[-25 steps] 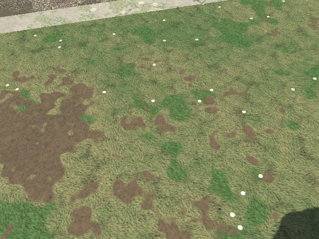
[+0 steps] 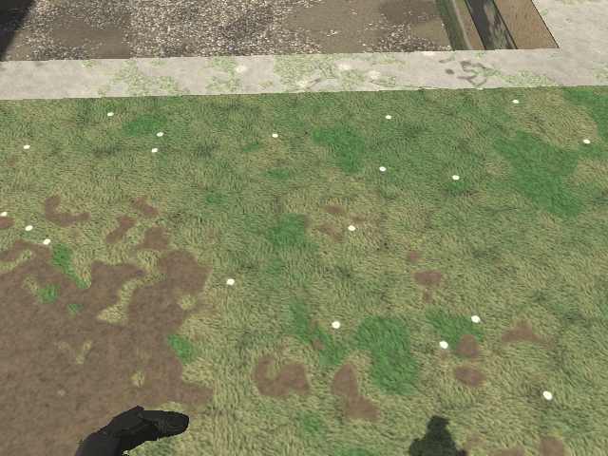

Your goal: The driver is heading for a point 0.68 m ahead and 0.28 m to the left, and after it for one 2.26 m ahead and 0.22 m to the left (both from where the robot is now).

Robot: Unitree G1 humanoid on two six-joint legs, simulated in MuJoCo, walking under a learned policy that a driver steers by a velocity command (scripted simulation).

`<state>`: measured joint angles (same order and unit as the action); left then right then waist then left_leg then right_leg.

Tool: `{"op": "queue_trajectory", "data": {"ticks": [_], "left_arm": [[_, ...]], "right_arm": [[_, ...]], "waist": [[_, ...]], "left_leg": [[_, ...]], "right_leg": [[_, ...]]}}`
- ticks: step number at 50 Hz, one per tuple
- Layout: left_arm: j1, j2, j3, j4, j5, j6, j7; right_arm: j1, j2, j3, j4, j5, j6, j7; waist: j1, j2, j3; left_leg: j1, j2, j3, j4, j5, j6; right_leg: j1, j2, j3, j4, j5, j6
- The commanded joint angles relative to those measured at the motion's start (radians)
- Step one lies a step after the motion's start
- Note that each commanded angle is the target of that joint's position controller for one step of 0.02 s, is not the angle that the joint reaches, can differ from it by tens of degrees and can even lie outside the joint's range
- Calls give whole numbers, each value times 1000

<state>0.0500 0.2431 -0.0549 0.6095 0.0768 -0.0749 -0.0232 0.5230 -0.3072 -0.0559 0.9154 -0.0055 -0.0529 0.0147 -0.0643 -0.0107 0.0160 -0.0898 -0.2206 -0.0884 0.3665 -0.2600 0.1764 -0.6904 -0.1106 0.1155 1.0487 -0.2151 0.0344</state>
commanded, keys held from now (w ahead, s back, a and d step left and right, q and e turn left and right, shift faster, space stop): w+q+shift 0.64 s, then e+shift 0.36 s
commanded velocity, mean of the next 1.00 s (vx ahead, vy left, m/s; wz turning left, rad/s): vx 0.82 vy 0.00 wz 0.60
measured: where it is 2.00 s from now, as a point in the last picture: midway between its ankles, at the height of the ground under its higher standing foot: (172, 285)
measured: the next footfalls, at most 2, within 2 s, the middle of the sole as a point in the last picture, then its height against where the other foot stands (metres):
right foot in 0.20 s outside the picture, level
left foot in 0.64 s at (233, 368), level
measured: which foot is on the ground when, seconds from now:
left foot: down 0.00-0.20, up 0.22-0.62, down 0.64-1.00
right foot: up 0.00-0.18, down 0.20-0.64, up 0.66-1.00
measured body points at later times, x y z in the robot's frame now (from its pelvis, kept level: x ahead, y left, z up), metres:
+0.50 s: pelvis +0.47 -0.02 -0.01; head +0.49 +0.00 +0.44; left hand +0.27 +0.22 -0.13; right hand +0.81 -0.12 -0.05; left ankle +0.57 +0.13 -0.66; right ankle +0.38 -0.19 -0.73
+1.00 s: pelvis +0.83 +0.18 -0.01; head +0.86 +0.21 +0.44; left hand +0.82 +0.48 -0.12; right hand +1.05 +0.00 -0.13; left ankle +0.70 +0.14 -0.73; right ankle +1.06 +0.22 -0.70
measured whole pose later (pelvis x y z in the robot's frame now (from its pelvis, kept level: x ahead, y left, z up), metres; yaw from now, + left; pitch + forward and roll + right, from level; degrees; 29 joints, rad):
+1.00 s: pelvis +0.83 +0.18 -0.01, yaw +36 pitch +1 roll +1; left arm 0.16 0.28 0.04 0.70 -0.02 -0.10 -0.05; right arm 0.25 -0.25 -0.03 0.81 -0.01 -0.06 -0.06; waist -0.05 -0.04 0.08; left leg 0.00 -0.10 0.13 0.43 -0.43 0.10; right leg -0.65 -0.02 -0.04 0.59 0.16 0.01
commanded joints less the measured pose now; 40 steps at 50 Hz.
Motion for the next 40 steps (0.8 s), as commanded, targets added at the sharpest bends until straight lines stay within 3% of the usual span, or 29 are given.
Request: {"op": "queue_trajectory", "data": {"ticks": [1, 3, 5, 7, 8, 9, 10, 11, 12, 13, 14, 15, 16, 18, 22, 25, 27, 28, 29, 30, 31, 32, 33, 34, 35, 36, 38, 39, 40], "left_arm": [[-120, 82, 11, -97, -25, 3, -12], [-148, 81, 14, -106, -40, 0, -9], [-163, 104, 22, -116, -42, -5, -1], [-67, 160, 48, -89, -40, -12, 16], [77, 205, 71, -53, -48, -18, 29], [288, 255, 99, -1, -46, -24, 46], [513, 324, 129, 39, -16, -26, 68], [426, 399, 146, 32, 9, -18, 58], [322, 299, 148, 17, -8, -5, 51], [262, 196, 123, 16, -17, -4, 47], [255, 156, 114, 42, -13, -4, 42], [284, 140, 108, 79, -15, -8, 44], [309, 122, 103, 113, -21, -16, 42], [343, 83, 96, 162, -48, -35, 26], [281, 107, 100, 182, -51, -59, 19], [322, 157, 109, 211, -47, -64, 24], [383, 207, 118, 220, -46, -55, 35], [394, 239, 126, 218, -46, -43, 45], [383, 271, 134, 211, -44, -25, 54], [342, 296, 142, 194, -41, -7, 59], [296, 293, 142, 169, -36, 6, 54], [267, 247, 141, 161, -34, 10, 36], [415, 138, 106, 63, -43, -8, 33], [325, 191, 103, 32, -63, -27, 39], [317, 187, 95, 51, -72, -32, 42], [314, 173, 91, 66, -66, -23, 44], [374, 138, 84, 127, -43, 24, 37], [372, 198, 124, 135, -135, 3, 53], [352, 175, 120, 136, -140, -1, 56]], "right_arm": [[-99, -147, -40, -99, 14, -40, 0], [-53, -165, -49, -87, 23, -40, 6], [-35, -183, -59, -80, 18, -34, -1], [-48, -210, -66, -82, 11, -32, -12], [-80, -248, -74, -89, 2, -33, -10], [-146, -247, -75, -104, -3, -43, -6], [-167, -105, -39, -136, -8, -54, -8], [-33, 7, 0, -206, 54, -49, -10], [-110, -93, -5, -177, 21, -27, -21], [-215, -127, -15, -177, -1, -15, -11], [-260, -118, -18, -183, -9, -6, 3], [-310, -95, -15, -200, -24, 5, 20], [-303, -63, -8, -216, -28, 21, 35], [-362, -15, 10, -262, -28, 46, 49], [-486, -19, 32, -349, -26, 53, 73], [-599, -27, 45, -379, -27, 51, 94], [-594, -38, 43, -364, -26, 45, 92], [-547, -56, 38, -346, -25, 43, 86], [-449, -84, 26, -316, -25, 40, 77], [-273, -122, 6, -265, -25, 38, 65], [-49, -171, -26, -189, -23, 32, 43], [-51, -226, -67, -168, 14, 47, 12], [-188, -339, -72, -227, -42, 60, 7], [-125, -289, -73, -261, -40, 65, -11], [-164, -223, -57, -228, -29, 51, -28], [-219, -161, -35, -210, -22, 31, -33], [-279, -91, -3, -202, -11, -11, -25], [-363, -60, -2, -234, 11, -43, -1], [-381, -67, -2, -210, 21, -60, 7]], "waist": [[26, 10, 147], [-18, 37, 88], [-35, 56, 50], [13, 63, -44], [96, 72, -138], [218, 68, -234], [274, -83, -369], [135, -425, -504], [146, -248, -374], [159, -119, -218], [146, -35, -127], [137, -30, -69], [110, -81, -41], [85, -89, -3], [33, -70, 70], [50, -17, 140], [41, -38, 100], [8, -71, 56], [-54, -91, -8], [-143, -108, -90], [-227, -81, -179], [-193, 106, -161], [15, 249, -243], [-83, 82, -372], [-22, -24, -196], [48, -81, -63], [123, -123, 8], [120, -102, -25], [132, -89, -21]], "left_leg": [[-378, 193, -270, -264, 203, 96], [-271, 210, -280, -231, 409, 60], [-120, 226, -286, -152, 553, 35], [-22, 229, -295, 31, 798, -11], [-22, 226, -295, 218, 843, -32], [-141, 190, -278, 454, 738, -46], [-306, 140, -194, 793, 184, -35], [-581, 72, -69, 1062, -262, -71], [-701, 179, -36, 1099, -132, -54], [-708, 222, -12, 1041, -42, -59], [-685, 251, -1, 1000, -13, -68], [-672, 279, -3, 970, -12, -70], [-665, 295, 3, 960, -13, -76], [-715, 324, 17, 953, -6, -75], [-689, 318, 87, 776, 187, -75], [-574, 275, 217, 504, 276, -39], [-460, 191, 297, 427, 257, -5], [-395, 156, 309, 411, 218, 9], [-277, 127, 299, 400, 175, 27], [-84, 105, 268, 399, 130, 53], [200, 102, 190, 326, 104, 92], [374, 168, 39, 246, 32, 113], [567, 462, -463, 202, 361, 261], [594, 542, -633, 15, 260, 326], [393, 547, -538, -49, 336, 271], [173, 514, -413, -48, 514, 223], [-121, 458, -197, -66, 798, 152], [-136, 460, -202, -74, 701, 145], [-163, 440, -143, -83, 702, 116]], "right_leg": [[207, 35, -125, -293, 243, 26], [273, 73, -140, -394, 366, 12], [283, 99, -129, -484, 339, -2], [437, 146, -116, -547, 228, -19], [596, 147, -101, -547, 145, -29], [835, 81, -59, -514, 63, -46], [1067, -160, 166, -508, -291, -71], [1211, -436, 759, -726, -447, -187], [1084, -363, 744, -775, -633, -203], [937, -295, 522, -768, -508, -178], [819, -254, 369, -773, -297, -163], [745, -208, 239, -788, -156, -141], [699, -198, 161, -797, -81, -130], [671, -188, 39, -823, 74, -107], [566, -124, -228, -906, 320, -75], [566, -88, -362, -955, 509, -53], [662, -89, -403, -848, 987, -32], [710, -106, -403, -754, 1174, -25], [722, -128, -396, -600, 1284, -24], [674, -152, -376, -379, 1334, -35], [520, -149, -353, -66, 1170, -48], [259, 46, -350, 336, 194, -24], [-81, 111, -238, 671, -313, 15], [-173, 105, -80, 696, -224, 9], [-165, 41, -83, 585, -151, 3], [-74, -2, -93, 470, -138, 0], [157, -24, -74, 313, -171, 0], [150, -46, -17, 306, -183, 12], [151, -57, -12, 210, -158, 10]]}}
Keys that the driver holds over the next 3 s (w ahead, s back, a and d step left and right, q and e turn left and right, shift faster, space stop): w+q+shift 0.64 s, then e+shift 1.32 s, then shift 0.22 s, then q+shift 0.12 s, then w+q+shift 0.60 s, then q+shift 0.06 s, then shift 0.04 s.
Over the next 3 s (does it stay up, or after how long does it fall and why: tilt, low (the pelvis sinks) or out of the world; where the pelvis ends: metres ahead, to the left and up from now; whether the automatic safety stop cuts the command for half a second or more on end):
stays up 1.34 0.34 -0.01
